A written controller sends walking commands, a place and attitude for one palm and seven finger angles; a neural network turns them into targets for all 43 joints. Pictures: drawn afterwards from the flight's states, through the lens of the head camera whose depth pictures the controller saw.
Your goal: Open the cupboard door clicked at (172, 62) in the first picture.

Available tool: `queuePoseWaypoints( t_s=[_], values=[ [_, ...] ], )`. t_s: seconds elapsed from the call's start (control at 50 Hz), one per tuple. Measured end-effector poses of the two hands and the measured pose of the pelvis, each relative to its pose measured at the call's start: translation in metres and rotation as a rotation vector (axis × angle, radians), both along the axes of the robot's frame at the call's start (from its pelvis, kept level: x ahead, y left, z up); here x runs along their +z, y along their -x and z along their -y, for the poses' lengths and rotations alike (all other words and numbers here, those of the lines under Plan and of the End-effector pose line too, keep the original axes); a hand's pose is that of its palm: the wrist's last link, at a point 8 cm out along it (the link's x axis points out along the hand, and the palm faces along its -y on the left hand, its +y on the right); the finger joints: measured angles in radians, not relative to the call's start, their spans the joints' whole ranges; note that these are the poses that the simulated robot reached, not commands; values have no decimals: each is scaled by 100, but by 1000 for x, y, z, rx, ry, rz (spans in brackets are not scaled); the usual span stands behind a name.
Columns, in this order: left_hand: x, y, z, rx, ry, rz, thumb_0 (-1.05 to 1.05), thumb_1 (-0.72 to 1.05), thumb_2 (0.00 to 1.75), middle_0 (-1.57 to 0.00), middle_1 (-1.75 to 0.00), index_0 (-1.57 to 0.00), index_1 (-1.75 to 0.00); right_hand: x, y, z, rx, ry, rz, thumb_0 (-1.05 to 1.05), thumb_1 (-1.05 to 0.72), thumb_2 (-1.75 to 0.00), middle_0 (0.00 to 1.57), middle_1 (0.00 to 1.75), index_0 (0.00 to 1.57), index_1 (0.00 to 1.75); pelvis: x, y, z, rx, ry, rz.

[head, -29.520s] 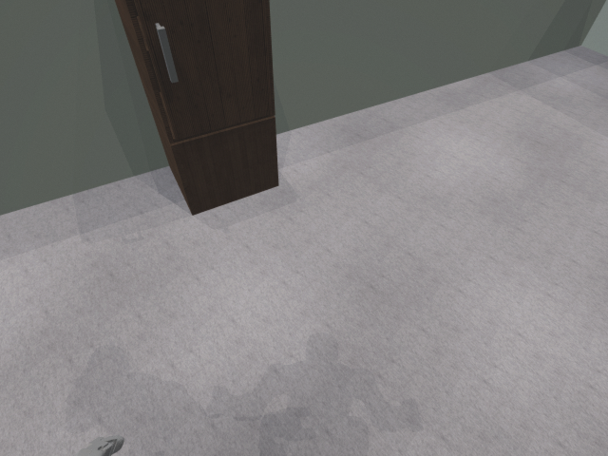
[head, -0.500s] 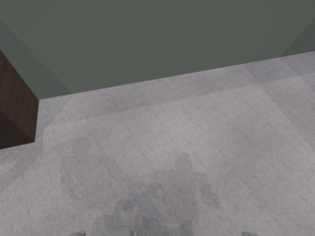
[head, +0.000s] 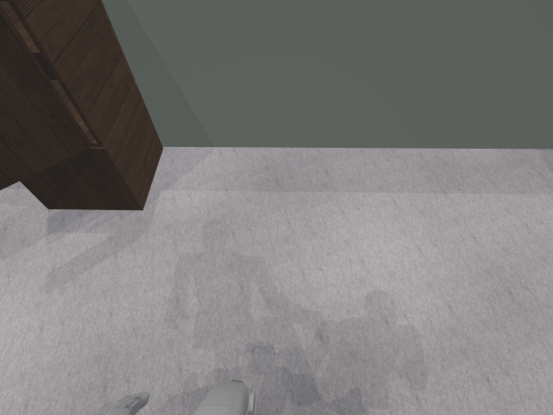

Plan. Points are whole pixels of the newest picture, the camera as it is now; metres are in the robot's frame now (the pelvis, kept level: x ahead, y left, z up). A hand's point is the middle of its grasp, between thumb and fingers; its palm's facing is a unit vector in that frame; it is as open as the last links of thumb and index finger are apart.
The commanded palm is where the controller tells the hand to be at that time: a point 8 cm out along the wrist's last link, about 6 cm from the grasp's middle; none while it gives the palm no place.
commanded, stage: turn to face it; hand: left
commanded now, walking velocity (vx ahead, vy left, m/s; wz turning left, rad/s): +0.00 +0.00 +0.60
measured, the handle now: out of the picture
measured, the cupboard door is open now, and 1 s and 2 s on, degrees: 41 41 41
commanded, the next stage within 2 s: take the last steps up to it in 1.04 s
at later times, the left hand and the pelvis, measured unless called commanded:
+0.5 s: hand out of the picture +0.06 +0.22 -0.15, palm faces +0.31 -0.91 -0.28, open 7.4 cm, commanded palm none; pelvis +0.02 -0.02 +0.00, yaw +18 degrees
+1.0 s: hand out of the picture -0.04 +0.20 -0.17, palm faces +0.57 -0.79 -0.24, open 7.4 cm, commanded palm none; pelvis +0.03 -0.02 +0.00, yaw +34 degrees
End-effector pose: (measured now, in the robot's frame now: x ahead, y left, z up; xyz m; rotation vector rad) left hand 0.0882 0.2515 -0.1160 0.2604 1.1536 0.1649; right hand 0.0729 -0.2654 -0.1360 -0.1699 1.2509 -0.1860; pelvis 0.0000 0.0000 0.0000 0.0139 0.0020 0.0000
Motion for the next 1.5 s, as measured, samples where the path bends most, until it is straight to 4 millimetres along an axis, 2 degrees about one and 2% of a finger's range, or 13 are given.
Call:
queuePoseWaypoints(
  t_s=[0.1, 0.24, 0.38, 0.5, 0.64, 0.76, 0.84, 0.9, 1.08, 1.18, 1.3, 1.4, 1.5],
  values=[
    [-10, 27, 3, 71, 52, -40, 1, 90, 90, -21, -30, -21, -30, 12, -33, -10, 86, 7, 24, 1, -91, -90, 20, 30, 19, 30, 3, -4, -2, 66, -19, 0],
    [-39, 62, -21, 201, 81, -102, 1, 90, 90, -21, -30, -21, -30, 15, -76, -37, 227, 55, 102, 1, -90, -90, 20, 30, 19, 30, -11, -6, -14, 156, 4, -6],
    [-17, 59, -27, 280, 54, -42, 1, 90, 90, -20, -30, -20, -30, 20, -77, -41, 295, 47, 50, 1, -90, -90, 21, 30, 20, 30, 2, -8, -4, 232, 32, -9],
    [-4, 54, -14, 325, -1, 41, 1, 90, 90, -20, -30, -20, -30, 1, -87, -26, 334, 8, 13, 1, -90, -90, 21, 30, 20, 30, -4, -17, 19, 315, 19, -18],
    [0, 84, 15, 412, 5, 5, 1, 90, 90, -20, -30, -20, -30, 2, -120, -22, 406, 0, 0, 1, -90, -90, 21, 30, 20, 30, 1, -23, 28, 412, -1, 0],
    [-14, 117, 29, 504, 74, -42, 1, 90, 90, -21, -30, -21, -30, 15, -154, -53, 519, 11, 35, 1, -91, -90, 20, 30, 19, 30, 3, -27, 21, 488, -18, -9],
    [-35, 146, 25, 582, 107, -83, 1, 90, 90, -21, -30, -21, -30, 11, -174, -81, 602, 29, 97, 1, -91, -90, 20, 30, 19, 30, -11, -26, 10, 532, 5, -11],
    [-36, 158, 22, 626, 104, -127, 1, 90, 90, -21, -30, -21, -30, 15, -178, -94, 640, 32, 108, 1, -90, -90, 20, 30, 19, 30, -8, -27, 10, 550, 8, -11],
    [-11, 144, 27, 679, 54, -69, 1, 90, 90, -20, -30, -20, -30, 5, -176, -96, 686, -17, 37, 1, -90, -90, 21, 30, 20, 30, 1, -42, 25, 613, 19, -7],
    [-6, 137, 47, 695, 21, -39, 1, 90, 90, -20, -30, -20, -30, -12, -184, -83, 685, -45, -11, 1, -90, -90, 21, 30, 20, 30, -4, -54, 36, 650, -2, 0],
    [0, 146, 78, 756, 77, -57, 1, 90, 90, -20, -30, -20, -30, 1, -196, -82, 719, -33, -44, 1, -90, -90, 20, 30, 19, 30, 10, -63, 33, 691, -20, -5],
    [-4, 170, 99, 835, 144, -109, 0, 90, 90, -21, -30, -21, -30, 11, -212, -107, 783, -21, -45, 1, -91, -90, 20, 30, 19, 30, 15, -68, 19, 731, -22, -13],
    [-15, 207, 111, 921, 219, -213, 1, 90, 90, -21, -30, -21, -30, 18, -233, -160, 862, -24, 10, 1, -91, -90, 20, 30, 19, 30, 11, -71, -8, 759, -14, -15]
  ],
)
